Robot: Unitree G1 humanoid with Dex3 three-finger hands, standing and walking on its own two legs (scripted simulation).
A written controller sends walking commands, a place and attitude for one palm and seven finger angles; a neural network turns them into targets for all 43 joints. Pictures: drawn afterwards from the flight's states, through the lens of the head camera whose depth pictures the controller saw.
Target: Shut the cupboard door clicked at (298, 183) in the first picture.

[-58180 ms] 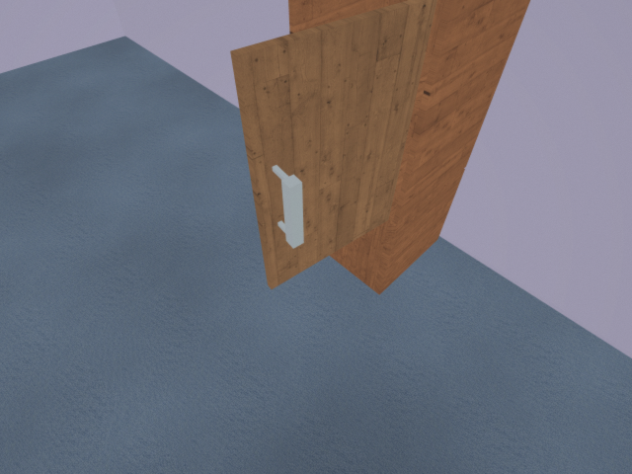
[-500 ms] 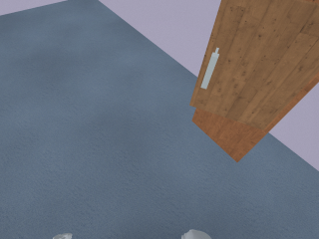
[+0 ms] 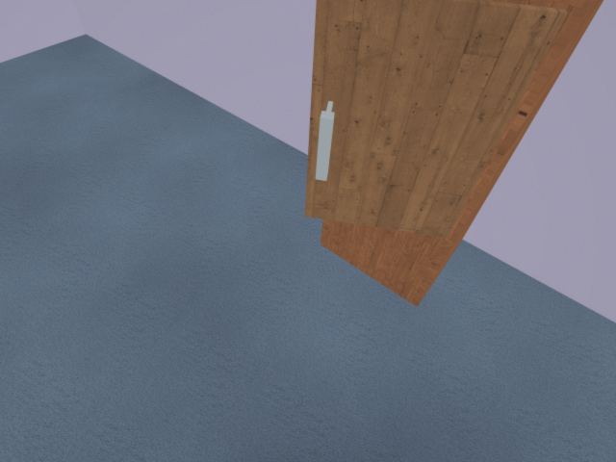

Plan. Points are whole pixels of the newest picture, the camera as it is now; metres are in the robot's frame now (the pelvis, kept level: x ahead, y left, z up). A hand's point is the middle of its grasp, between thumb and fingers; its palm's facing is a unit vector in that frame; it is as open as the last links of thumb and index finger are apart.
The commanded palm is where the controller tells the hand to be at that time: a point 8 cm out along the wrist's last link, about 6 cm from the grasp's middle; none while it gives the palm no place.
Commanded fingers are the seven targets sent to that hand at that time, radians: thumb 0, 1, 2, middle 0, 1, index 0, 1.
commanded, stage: take the last steps up to it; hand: left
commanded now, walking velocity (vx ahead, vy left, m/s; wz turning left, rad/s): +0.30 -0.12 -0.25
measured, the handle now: (325, 141) +0.76 +0.00 -0.05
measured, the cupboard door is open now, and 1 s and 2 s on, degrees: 29 29 29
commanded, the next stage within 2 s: come to a stop and stand still in 0.84 s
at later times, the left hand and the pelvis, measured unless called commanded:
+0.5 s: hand (227, 433) +0.19 +0.13 -0.16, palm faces -0.13 -0.97 -0.22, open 7.4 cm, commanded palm none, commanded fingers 0.00 0.90 0.90 -0.20 -0.30 -0.20 -0.30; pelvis +0.08 -0.05 -0.01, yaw -7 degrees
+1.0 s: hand (260, 390) +0.26 +0.09 -0.18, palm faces -0.07 -0.99 -0.13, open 7.4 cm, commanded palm none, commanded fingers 0.00 0.90 0.90 -0.20 -0.30 -0.20 -0.30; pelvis +0.24 -0.07 +0.00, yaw -6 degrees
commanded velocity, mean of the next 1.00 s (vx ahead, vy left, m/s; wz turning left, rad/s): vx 0.21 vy -0.07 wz -0.06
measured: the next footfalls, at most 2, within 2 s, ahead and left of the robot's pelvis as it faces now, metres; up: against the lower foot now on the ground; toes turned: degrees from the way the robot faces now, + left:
left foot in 0.02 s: +0.05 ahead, +0.12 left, +0.00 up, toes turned +3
right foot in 0.46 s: +0.12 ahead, -0.17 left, +0.00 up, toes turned -12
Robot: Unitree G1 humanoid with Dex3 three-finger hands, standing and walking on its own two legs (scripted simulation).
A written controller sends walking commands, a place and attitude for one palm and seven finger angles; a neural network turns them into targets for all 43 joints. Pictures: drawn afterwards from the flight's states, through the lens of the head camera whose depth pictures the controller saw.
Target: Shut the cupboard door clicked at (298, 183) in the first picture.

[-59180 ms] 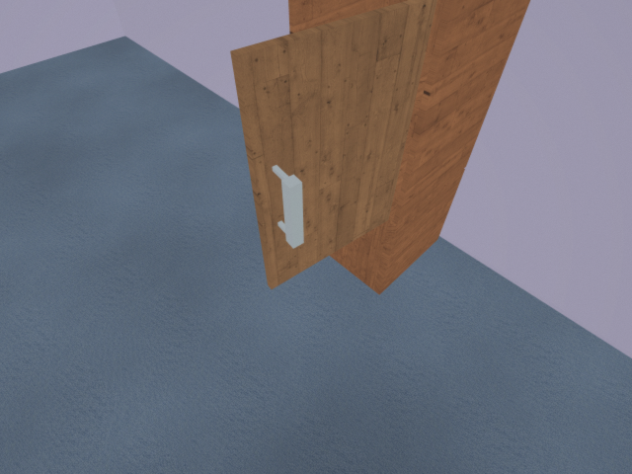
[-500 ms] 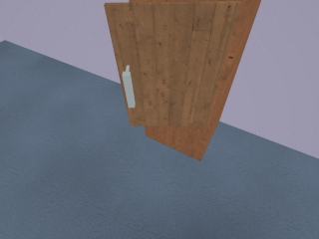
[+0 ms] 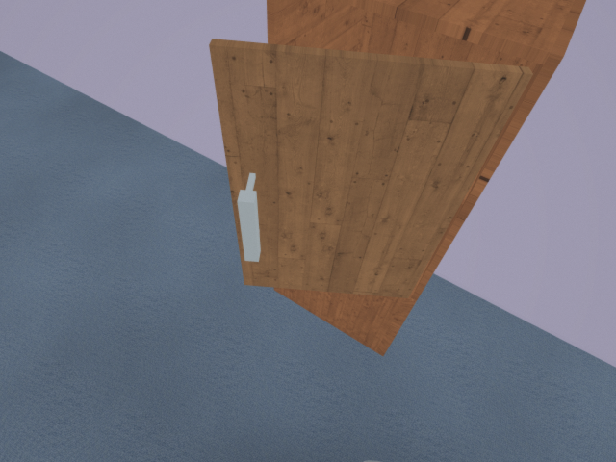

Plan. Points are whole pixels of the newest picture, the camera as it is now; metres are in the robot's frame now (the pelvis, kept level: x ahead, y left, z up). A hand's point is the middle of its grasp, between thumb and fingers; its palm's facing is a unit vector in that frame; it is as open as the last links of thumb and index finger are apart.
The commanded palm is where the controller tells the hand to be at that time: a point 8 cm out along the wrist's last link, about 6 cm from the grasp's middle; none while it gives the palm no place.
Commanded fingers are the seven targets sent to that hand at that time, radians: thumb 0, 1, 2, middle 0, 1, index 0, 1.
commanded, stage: come to a stop and stand still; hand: left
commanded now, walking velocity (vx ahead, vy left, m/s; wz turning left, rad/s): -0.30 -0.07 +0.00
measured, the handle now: (252, 218) +0.51 +0.13 -0.05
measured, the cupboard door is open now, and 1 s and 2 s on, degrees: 29 29 29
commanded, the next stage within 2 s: look again from close up in 1.04 s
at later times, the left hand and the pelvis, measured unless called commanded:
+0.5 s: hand out of the picture +0.10 +0.16 -0.18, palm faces +0.07 -0.98 -0.21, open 7.4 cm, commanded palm none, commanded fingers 0.00 0.90 0.90 -0.20 -0.30 -0.20 -0.30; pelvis +0.03 -0.02 +0.00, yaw +2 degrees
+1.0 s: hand out of the picture +0.02 +0.21 -0.17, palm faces +0.01 -0.97 -0.25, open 7.4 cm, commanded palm none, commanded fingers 0.00 0.90 0.90 -0.20 -0.30 -0.20 -0.30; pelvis +0.00 +0.02 +0.00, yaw +0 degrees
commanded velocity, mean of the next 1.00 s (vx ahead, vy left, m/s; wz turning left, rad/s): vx -0.07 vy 0.03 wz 0.00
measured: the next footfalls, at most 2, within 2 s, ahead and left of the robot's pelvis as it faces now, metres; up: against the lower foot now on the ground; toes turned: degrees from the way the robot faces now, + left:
right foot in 0.16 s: +0.08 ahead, -0.12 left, +0.00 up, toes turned -2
left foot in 0.52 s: +0.04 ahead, +0.09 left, +0.00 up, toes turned +4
